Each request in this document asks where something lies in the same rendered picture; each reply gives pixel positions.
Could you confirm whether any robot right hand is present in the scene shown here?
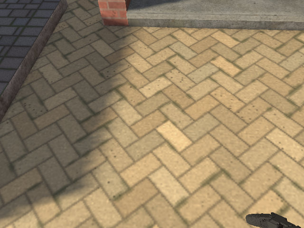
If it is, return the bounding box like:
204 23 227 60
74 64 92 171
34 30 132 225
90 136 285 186
245 212 301 228

